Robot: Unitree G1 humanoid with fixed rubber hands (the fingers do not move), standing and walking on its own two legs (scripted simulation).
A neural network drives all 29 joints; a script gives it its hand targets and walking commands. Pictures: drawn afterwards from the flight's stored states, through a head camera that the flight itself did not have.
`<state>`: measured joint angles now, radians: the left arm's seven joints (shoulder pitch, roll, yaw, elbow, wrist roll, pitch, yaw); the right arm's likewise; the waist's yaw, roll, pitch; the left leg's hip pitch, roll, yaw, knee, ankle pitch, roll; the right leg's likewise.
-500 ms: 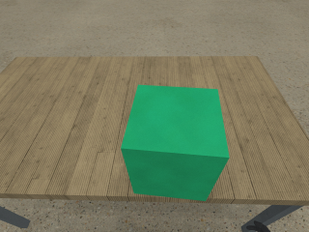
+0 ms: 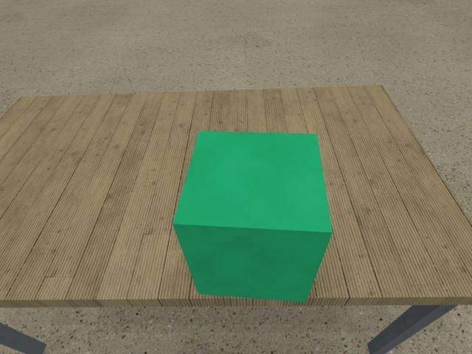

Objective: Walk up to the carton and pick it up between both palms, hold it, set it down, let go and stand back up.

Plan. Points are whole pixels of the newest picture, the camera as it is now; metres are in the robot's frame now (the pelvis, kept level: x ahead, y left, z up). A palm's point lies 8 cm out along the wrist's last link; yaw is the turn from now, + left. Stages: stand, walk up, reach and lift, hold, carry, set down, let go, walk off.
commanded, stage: walk up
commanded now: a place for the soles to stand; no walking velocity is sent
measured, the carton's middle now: (253, 218) +0.36 +0.00 +0.03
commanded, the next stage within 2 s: reach and lift in 0.76 s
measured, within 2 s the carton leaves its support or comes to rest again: neither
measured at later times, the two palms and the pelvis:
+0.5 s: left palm out of the picture +0.05 +0.26 -0.12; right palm out of the picture +0.06 -0.26 -0.12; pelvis +0.02 -0.01 +0.00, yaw -1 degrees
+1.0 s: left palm (125, 334) +0.20 +0.24 -0.08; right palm out of the picture +0.16 -0.26 -0.09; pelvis +0.00 -0.01 -0.01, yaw -1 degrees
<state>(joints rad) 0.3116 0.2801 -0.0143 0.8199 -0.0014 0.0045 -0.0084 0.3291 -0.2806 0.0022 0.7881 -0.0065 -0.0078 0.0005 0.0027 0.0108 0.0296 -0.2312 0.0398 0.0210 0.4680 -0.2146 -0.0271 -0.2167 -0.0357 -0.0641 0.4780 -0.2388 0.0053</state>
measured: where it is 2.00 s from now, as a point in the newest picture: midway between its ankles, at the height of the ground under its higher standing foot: outside the picture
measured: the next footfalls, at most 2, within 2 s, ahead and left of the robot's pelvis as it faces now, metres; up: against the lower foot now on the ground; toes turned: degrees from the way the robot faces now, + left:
none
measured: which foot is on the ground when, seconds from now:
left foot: down 0.00-1.00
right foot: down 0.00-1.00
